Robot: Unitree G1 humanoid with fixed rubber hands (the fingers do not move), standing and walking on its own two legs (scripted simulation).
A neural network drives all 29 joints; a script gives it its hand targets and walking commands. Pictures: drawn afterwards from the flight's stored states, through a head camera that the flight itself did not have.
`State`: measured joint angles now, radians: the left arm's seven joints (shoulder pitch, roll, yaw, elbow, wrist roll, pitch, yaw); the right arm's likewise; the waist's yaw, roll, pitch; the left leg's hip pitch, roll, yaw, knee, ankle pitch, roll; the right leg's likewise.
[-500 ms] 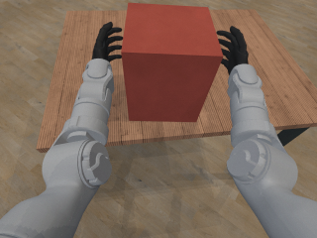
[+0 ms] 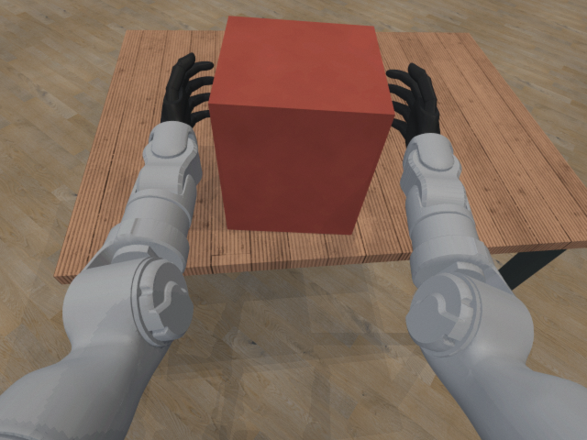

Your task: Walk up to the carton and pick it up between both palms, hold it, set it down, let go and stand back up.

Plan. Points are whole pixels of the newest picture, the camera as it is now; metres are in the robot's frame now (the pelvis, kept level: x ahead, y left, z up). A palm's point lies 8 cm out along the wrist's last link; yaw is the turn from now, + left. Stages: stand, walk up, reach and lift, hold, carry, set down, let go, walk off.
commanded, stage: reach and lift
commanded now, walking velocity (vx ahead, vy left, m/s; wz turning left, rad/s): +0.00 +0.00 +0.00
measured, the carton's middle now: (295, 135) +0.56 +0.01 +0.08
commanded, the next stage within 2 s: none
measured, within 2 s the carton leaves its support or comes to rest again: leaves its support in 0.84 s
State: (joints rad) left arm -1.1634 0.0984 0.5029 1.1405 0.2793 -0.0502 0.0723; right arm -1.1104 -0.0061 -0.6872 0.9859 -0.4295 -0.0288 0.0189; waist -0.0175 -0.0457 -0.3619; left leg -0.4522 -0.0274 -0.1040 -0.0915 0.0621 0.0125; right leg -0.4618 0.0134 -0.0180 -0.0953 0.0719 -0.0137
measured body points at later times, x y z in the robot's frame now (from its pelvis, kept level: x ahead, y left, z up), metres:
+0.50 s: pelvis +0.01 +0.01 +0.00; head +0.07 +0.03 +0.44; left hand +0.50 +0.16 +0.16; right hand +0.49 -0.14 +0.17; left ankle -0.04 +0.11 -0.74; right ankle -0.03 -0.11 -0.74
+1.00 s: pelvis -0.01 +0.00 +0.00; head +0.03 +0.02 +0.45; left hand +0.47 +0.17 +0.18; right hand +0.47 -0.13 +0.19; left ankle -0.04 +0.11 -0.74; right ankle -0.03 -0.11 -0.74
